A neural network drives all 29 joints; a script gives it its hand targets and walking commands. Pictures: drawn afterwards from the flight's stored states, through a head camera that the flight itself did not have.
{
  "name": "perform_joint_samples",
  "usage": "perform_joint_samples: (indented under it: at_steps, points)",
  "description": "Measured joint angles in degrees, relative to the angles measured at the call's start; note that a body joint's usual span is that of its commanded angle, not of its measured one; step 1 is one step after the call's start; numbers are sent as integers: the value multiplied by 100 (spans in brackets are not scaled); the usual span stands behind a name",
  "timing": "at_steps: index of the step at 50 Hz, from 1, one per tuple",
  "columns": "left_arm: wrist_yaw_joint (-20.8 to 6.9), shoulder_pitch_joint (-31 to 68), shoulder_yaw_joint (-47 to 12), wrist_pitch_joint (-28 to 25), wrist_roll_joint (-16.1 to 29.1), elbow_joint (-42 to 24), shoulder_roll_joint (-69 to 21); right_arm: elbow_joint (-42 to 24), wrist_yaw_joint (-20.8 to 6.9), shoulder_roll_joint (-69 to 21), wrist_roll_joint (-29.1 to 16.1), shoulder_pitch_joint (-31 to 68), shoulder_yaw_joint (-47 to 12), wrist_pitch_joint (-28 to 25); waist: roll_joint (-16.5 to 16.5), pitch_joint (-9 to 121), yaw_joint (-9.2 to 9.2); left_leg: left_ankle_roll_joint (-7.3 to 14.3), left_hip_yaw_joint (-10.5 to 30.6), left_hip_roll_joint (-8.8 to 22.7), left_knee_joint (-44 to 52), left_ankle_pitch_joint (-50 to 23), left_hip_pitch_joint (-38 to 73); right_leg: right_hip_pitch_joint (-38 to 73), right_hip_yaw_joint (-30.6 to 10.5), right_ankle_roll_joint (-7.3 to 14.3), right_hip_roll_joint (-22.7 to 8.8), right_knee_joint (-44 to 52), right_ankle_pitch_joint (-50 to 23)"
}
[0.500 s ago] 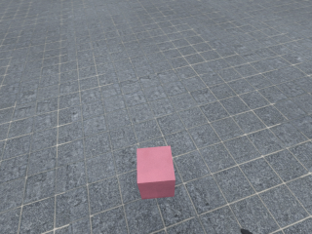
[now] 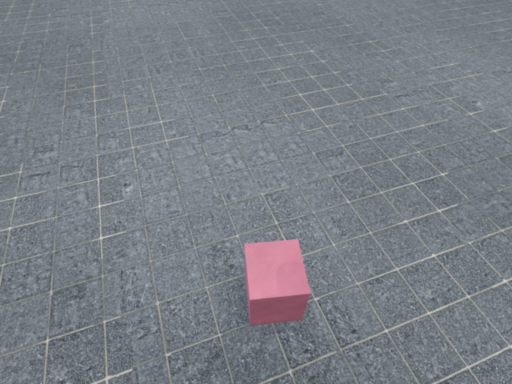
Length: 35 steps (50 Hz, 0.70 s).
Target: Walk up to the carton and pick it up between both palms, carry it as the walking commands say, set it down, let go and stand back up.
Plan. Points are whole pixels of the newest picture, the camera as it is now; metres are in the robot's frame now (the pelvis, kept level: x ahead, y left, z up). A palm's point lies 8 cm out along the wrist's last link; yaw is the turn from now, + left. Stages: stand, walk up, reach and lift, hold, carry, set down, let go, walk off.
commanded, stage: walk up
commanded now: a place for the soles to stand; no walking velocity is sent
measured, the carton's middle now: (273, 283) +0.58 -0.06 -0.64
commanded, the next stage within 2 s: none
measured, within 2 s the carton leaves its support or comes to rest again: neither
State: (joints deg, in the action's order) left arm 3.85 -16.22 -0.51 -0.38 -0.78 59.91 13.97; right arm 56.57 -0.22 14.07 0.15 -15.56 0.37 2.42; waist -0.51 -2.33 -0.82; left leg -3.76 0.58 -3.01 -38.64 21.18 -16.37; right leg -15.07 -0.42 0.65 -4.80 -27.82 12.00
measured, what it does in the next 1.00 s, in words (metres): steps on the spot: left foot, then right foot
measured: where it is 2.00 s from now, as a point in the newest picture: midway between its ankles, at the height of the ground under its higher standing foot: outside the picture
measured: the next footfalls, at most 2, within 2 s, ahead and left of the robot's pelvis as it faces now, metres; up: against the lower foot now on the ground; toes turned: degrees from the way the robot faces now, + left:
left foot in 0.02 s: +0.04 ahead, +0.10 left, +0.00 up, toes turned -3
right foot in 0.46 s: +0.04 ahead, -0.14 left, +0.00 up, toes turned +3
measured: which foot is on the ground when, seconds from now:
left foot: up 0.00-0.00, down 0.02-1.00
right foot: down 0.00-0.04, up 0.06-0.44, down 0.46-1.00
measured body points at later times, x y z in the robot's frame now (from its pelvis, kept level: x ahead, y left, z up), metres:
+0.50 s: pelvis -0.01 -0.01 +0.00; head +0.00 +0.01 +0.45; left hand +0.05 +0.24 -0.16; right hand +0.01 -0.24 -0.15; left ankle +0.00 +0.10 -0.73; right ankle +0.00 -0.14 -0.73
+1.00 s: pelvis -0.01 -0.05 -0.01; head +0.00 -0.04 +0.44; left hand +0.00 +0.21 -0.16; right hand +0.07 -0.29 -0.15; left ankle +0.00 +0.10 -0.73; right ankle +0.00 -0.14 -0.73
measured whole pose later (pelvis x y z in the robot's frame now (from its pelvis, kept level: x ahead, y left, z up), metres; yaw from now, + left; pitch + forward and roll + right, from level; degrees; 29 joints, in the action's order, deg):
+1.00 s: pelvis -0.01 -0.05 -0.01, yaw +9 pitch -2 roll -1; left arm -0.1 -10.7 -1.2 3.7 -0.6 59.1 14.4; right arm 54.9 2.9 12.5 1.2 -15.6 -1.0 -0.7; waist -0.6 -3.8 0.0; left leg -2.6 11.8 -1.9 -35.1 16.6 -16.4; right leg -12.9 6.4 2.8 0.7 -33.5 18.8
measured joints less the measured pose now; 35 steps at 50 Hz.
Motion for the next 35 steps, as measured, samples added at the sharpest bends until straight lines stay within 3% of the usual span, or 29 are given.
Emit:
perform_joint_samples:
  at_steps: [1, 4, 6, 9, 15, 20, 23, 26, 35]
  points:
    - [-43, 8, -2, 83, -14, 58, 30, -56, 12, 27, 38, -67, 23, -119, 27, 20, 53, 127, 189, 155, 387, -185, 136, -147, 13, -61, -4, -260, 141]
    - [-226, 122, -5, 298, -71, 143, 113, -55, 99, -48, 82, -165, 8, -240, -133, -16, 92, 619, 120, -41, 237, -219, 62, -454, -208, -137, -32, -1047, 1000]
    - [-273, 203, 17, 393, -85, 169, 193, -61, 157, -187, 57, -261, -66, -246, -216, 29, 102, 719, 125, -68, 342, -265, 101, -626, -210, -145, 107, -1590, 1364]
    - [-286, 364, 29, 433, -113, 203, 287, -83, 223, -401, 48, -409, -178, -308, -302, 85, 119, 696, 194, -61, 659, -459, 213, -738, -89, -110, 267, -1963, 1389]
    - [-336, 653, -13, 471, -122, 253, 278, -128, 298, -647, 94, -570, -256, -417, -354, 146, 185, 684, 306, -83, 930, -634, 290, -620, -70, -142, 338, -1814, 1240]
    - [-323, 817, -67, 455, -62, 245, 164, -116, 301, -669, 124, -539, -258, -391, -317, 130, 228, 615, 362, -70, 758, -554, 177, -316, -81, -80, 353, -1256, 1246]
    - [-309, 823, -87, 363, -26, 194, 100, -91, 261, -610, 101, -469, -231, -345, -320, 126, 188, 523, 338, -64, 578, -453, 65, 27, -94, 15, 344, -479, 577]
    - [-319, 799, -120, 279, -8, 215, -19, -59, 208, -477, 96, -324, -167, -306, -173, 51, 236, 400, 447, 32, 571, -454, 86, 68, 11, -83, 430, -469, 513]
    - [-366, 691, -184, 281, 18, 97, -158, -119, 264, -135, 98, -11, -90, -310, 31, -62, 175, 218, 746, 150, 557, -501, 82, 139, 309, 124, 559, -481, 570]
